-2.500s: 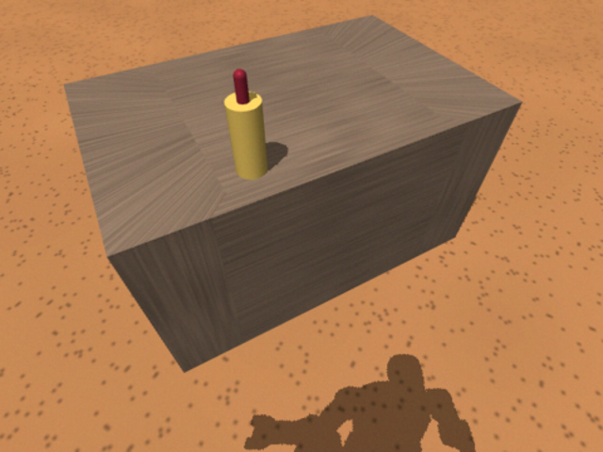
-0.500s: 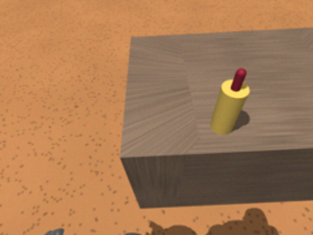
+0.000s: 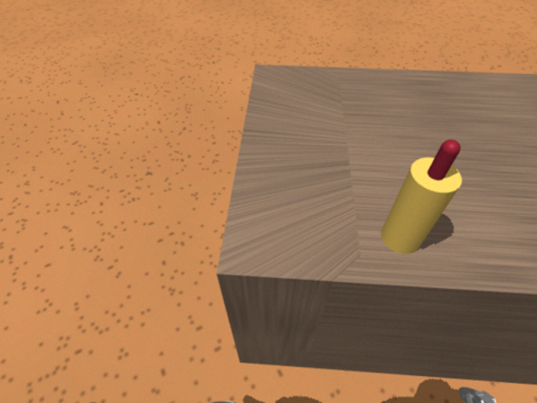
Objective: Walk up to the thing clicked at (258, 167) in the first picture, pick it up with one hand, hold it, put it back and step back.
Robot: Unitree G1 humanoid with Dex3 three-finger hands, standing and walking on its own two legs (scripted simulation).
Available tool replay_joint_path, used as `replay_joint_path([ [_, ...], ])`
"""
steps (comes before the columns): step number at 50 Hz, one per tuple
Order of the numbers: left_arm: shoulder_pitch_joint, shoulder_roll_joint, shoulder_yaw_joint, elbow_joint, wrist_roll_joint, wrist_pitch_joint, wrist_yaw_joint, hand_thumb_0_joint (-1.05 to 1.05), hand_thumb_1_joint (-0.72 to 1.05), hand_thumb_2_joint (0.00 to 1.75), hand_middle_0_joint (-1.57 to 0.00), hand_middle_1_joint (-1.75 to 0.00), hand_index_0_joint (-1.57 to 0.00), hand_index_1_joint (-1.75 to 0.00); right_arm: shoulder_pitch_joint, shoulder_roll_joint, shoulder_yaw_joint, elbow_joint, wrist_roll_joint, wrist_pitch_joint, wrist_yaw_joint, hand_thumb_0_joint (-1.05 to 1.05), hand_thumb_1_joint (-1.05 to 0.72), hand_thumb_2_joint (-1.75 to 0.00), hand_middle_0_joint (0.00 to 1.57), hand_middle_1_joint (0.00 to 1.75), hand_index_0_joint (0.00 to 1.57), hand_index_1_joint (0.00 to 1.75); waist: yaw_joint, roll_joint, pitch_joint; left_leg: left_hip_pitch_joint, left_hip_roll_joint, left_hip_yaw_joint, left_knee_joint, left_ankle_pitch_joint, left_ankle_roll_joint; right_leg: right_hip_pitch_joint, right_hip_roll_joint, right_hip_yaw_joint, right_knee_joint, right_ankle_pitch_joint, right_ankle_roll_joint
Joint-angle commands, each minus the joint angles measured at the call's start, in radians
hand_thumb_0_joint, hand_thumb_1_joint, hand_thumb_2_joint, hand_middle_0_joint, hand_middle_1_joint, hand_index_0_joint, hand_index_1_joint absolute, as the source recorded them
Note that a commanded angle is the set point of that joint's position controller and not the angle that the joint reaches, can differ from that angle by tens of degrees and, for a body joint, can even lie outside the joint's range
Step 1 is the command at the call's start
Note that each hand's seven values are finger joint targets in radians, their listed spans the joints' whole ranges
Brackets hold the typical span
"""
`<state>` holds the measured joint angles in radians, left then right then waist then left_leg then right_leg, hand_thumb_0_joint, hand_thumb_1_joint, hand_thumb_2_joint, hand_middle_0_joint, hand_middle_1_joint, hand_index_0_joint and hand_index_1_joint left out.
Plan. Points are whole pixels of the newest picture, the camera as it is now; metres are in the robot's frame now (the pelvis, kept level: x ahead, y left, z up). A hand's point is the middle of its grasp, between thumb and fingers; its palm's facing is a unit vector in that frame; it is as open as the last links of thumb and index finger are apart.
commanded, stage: walk up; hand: right
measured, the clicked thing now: (422, 197) +0.45 -0.24 +0.02
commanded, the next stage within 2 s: stand in 1.06 s
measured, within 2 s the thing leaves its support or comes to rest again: neither
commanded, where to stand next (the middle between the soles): +0.05 -0.01 m, yaw -1 degrees
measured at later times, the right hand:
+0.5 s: hand out of the picture +0.09 -0.25 -0.12, palm faces -0.07 +0.93 -0.36, open 7.4 cm
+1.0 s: hand out of the picture +0.12 -0.26 -0.13, palm faces -0.08 +0.93 -0.35, open 7.4 cm
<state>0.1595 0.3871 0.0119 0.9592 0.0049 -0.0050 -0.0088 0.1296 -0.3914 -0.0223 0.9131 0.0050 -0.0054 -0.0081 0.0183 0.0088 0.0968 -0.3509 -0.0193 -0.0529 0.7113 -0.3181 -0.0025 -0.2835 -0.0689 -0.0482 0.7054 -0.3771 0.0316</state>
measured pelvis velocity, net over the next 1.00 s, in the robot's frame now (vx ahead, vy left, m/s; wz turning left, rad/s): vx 0.01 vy -0.01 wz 0.07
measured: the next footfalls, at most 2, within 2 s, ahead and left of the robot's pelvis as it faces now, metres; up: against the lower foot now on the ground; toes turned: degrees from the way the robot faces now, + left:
none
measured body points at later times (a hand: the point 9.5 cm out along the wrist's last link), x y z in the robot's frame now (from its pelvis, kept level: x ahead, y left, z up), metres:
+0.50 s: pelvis -0.01 +0.00 +0.02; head +0.00 +0.01 +0.47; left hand +0.06 +0.32 -0.11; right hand +0.09 -0.30 -0.10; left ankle +0.04 +0.12 -0.72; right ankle +0.00 -0.14 -0.72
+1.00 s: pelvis +0.01 -0.01 +0.02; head +0.02 +0.00 +0.47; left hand +0.08 +0.31 -0.10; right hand +0.12 -0.30 -0.10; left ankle +0.04 +0.12 -0.72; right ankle +0.00 -0.14 -0.72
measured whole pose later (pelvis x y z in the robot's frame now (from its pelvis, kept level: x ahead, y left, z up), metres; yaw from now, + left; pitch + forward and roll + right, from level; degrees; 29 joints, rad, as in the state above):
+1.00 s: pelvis +0.01 -0.01 +0.02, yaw +4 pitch -2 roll -1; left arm 0.06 0.37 0.03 1.12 0.01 0.00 -0.01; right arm 0.08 -0.36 -0.01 1.11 0.00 0.00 0.01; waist 0.01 0.00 0.06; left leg -0.24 -0.03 -0.12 0.45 -0.17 -0.01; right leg -0.14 -0.07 -0.13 0.41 -0.24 0.03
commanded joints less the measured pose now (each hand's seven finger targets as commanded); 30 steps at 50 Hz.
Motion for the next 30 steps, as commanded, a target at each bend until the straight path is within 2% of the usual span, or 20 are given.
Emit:
replay_joint_path([
  [1, -0.068, 0.232, 0.057, -0.045, 0.001, -0.026, 0.017, 0.00, 0.90, 0.90, -0.20, -0.30, -0.20, -0.30, -0.031, -0.217, -0.051, -0.030, 0.001, -0.027, 0.006, 0.00, -0.90, -0.90, 0.20, 0.30, 0.20, 0.30, -0.003, -0.059, -0.127, 0.085, 0.105, -0.140, -0.143, 0.224, 0.093, 0.017, -0.082, 0.102, -0.200, 0.112, -0.085],
  [3, -0.099, 0.236, 0.056, -0.032, 0.001, -0.027, 0.015, 0.00, 0.90, 0.90, -0.20, -0.30, -0.20, -0.30, -0.030, -0.206, -0.043, -0.004, -0.002, -0.026, 0.006, 0.00, -0.90, -0.90, 0.20, 0.30, 0.20, 0.30, -0.014, -0.074, -0.124, 0.080, 0.085, -0.124, -0.166, 0.203, 0.075, 0.041, -0.098, 0.116, -0.236, 0.088, -0.093],
  [4, -0.098, 0.230, 0.054, -0.023, -0.001, -0.027, 0.014, 0.00, 0.90, 0.90, -0.20, -0.30, -0.20, -0.30, -0.039, -0.205, -0.039, 0.010, -0.002, -0.026, 0.007, 0.00, -0.90, -0.90, 0.20, 0.30, 0.20, 0.30, -0.007, -0.049, -0.120, 0.079, 0.083, -0.123, -0.177, 0.207, 0.068, 0.052, -0.101, 0.112, -0.249, 0.092, -0.093],
  [10, -0.127, 0.215, 0.048, 0.022, -0.006, -0.022, 0.011, 0.00, 0.90, 0.90, -0.20, -0.30, -0.20, -0.30, -0.068, -0.213, -0.033, 0.063, -0.009, -0.024, 0.013, 0.00, -0.90, -0.90, 0.20, 0.30, 0.20, 0.30, -0.003, -0.004, -0.109, 0.062, 0.106, -0.169, -0.285, 0.136, 0.065, 0.099, -0.073, 0.064, -0.287, 0.005, -0.078],
  [13, -0.130, 0.209, 0.047, 0.042, -0.009, -0.018, 0.008, 0.00, 0.90, 0.90, -0.20, -0.30, -0.20, -0.30, -0.089, -0.211, -0.030, 0.079, -0.014, -0.022, 0.015, 0.00, -0.90, -0.90, 0.20, 0.30, 0.20, 0.30, 0.002, 0.021, -0.084, 0.029, 0.111, -0.189, -0.350, 0.032, 0.061, 0.111, -0.062, 0.055, -0.308, -0.027, -0.073],
  [15, -0.131, 0.203, 0.048, 0.051, -0.008, -0.018, 0.006, 0.00, 0.90, 0.90, -0.20, -0.30, -0.20, -0.30, -0.084, -0.214, -0.029, 0.090, -0.016, -0.022, 0.014, 0.00, -0.90, -0.90, 0.20, 0.30, 0.20, 0.30, -0.001, 0.043, -0.107, 0.027, 0.116, -0.198, -0.375, 0.019, 0.062, 0.150, -0.051, 0.041, -0.306, 0.006, -0.069],
  [16, -0.118, 0.201, 0.048, 0.059, -0.009, -0.019, 0.006, 0.00, 0.90, 0.90, -0.20, -0.30, -0.20, -0.30, -0.093, -0.214, -0.027, 0.090, -0.016, -0.022, 0.014, 0.00, -0.90, -0.90, 0.20, 0.30, 0.20, 0.30, 0.006, 0.059, -0.109, 0.029, 0.122, -0.205, -0.387, 0.012, 0.063, 0.159, -0.048, 0.036, -0.304, 0.016, -0.067],
  [20, -0.118, 0.205, 0.050, 0.081, -0.005, -0.021, 0.005, 0.00, 0.90, 0.90, -0.20, -0.30, -0.20, -0.30, -0.094, -0.208, -0.026, 0.102, -0.014, -0.021, 0.013, 0.00, -0.90, -0.90, 0.20, 0.30, 0.20, 0.30, 0.002, 0.056, -0.125, 0.047, 0.120, -0.192, -0.394, 0.054, 0.055, 0.185, -0.054, 0.038, -0.332, 0.062, -0.063],
  [26, -0.129, 0.213, 0.054, 0.097, 0.002, -0.028, 0.008, 0.00, 0.90, 0.90, -0.20, -0.30, -0.20, -0.30, -0.095, -0.196, -0.027, 0.117, -0.010, -0.016, 0.013, 0.00, -0.90, -0.90, 0.20, 0.30, 0.20, 0.30, -0.008, 0.022, -0.107, 0.061, 0.097, -0.158, -0.360, 0.098, 0.041, 0.165, -0.086, 0.060, -0.392, 0.062, -0.065],
  [30, -0.144, 0.215, 0.059, 0.095, 0.004, -0.032, 0.009, 0.00, 0.90, 0.90, -0.20, -0.30, -0.20, -0.30, -0.073, -0.194, -0.031, 0.132, -0.008, -0.017, 0.011, 0.00, -0.90, -0.90, 0.20, 0.30, 0.20, 0.30, -0.017, -0.001, -0.154, 0.106, 0.092, -0.131, -0.317, 0.233, 0.038, 0.184, -0.103, 0.058, -0.395, 0.125, -0.069],
])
